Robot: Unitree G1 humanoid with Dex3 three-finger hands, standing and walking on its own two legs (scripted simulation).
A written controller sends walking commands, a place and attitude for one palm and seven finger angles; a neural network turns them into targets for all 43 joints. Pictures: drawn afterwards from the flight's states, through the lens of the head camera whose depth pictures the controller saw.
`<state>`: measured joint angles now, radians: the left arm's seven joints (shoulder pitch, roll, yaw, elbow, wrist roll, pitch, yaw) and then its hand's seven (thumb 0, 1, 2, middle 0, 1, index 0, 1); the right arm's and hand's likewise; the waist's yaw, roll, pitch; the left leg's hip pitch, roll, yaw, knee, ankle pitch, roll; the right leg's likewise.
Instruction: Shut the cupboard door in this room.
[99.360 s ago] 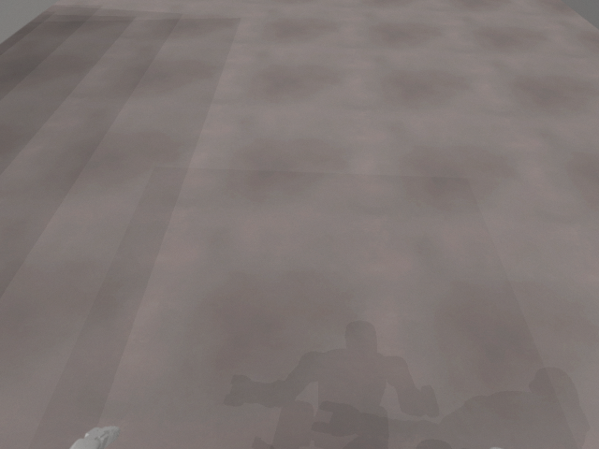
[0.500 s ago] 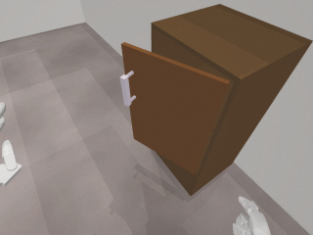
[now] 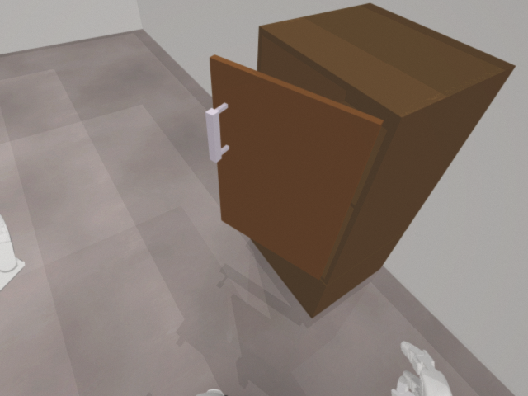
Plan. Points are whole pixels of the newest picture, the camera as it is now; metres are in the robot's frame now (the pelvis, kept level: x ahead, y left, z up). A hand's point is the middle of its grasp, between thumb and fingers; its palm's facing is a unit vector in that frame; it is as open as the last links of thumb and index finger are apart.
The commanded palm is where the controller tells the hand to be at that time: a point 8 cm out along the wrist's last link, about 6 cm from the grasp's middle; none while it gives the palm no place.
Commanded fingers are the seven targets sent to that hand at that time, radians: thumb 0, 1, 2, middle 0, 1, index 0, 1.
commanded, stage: step back with the hand held close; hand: left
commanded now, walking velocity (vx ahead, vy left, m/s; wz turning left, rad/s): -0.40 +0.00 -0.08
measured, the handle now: (219, 132) +0.71 +0.12 -0.02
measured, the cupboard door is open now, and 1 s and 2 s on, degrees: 21 21 21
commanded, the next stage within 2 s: stop stepping back and stand still in 0.36 s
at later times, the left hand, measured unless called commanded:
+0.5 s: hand out of the picture +0.13 +0.28 +0.18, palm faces +0.39 -0.83 -0.40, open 7.4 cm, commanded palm +0.07 +0.31 +0.19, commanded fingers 0.00 0.90 0.90 -0.20 -0.30 -0.20 -0.30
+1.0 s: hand out of the picture +0.08 +0.29 +0.17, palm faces +0.39 -0.85 -0.36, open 7.4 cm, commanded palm +0.00 +0.32 +0.19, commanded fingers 0.00 0.90 0.90 -0.20 -0.30 -0.20 -0.30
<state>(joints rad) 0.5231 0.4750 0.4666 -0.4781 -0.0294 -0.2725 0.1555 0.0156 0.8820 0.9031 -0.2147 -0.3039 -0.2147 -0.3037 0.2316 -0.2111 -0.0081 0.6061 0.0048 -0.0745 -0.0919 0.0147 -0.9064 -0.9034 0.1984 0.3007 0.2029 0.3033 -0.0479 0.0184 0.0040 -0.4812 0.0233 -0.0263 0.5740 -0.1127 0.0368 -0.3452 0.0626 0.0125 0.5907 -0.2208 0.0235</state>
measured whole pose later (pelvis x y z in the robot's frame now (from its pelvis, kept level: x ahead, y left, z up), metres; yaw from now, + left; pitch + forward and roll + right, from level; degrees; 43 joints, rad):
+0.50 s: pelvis -0.09 +0.02 +0.01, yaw -3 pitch +4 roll -5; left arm 0.53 0.42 0.45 -0.54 -0.06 -0.22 0.14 0.02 0.89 0.90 -0.21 -0.30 -0.21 -0.30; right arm 0.14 -0.16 0.01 0.61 -0.01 -0.11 -0.05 0.01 -0.91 -0.90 0.20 0.30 0.20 0.30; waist 0.02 0.00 -0.04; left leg -0.48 0.07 0.05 0.48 -0.08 0.05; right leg -0.26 0.08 0.01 0.67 -0.42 0.03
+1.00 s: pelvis -0.15 +0.03 +0.00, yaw -2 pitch -2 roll -3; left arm 0.50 0.41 0.43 -0.45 -0.07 -0.18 0.16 0.02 0.88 0.90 -0.21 -0.30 -0.21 -0.30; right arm 0.31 -0.20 0.00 0.69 0.00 -0.09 -0.10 0.02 -0.91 -0.90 0.20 0.30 0.20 0.30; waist -0.07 -0.01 -0.04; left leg -0.44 0.00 0.02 0.47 -0.05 0.02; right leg -0.08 0.03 0.00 0.53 -0.46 -0.02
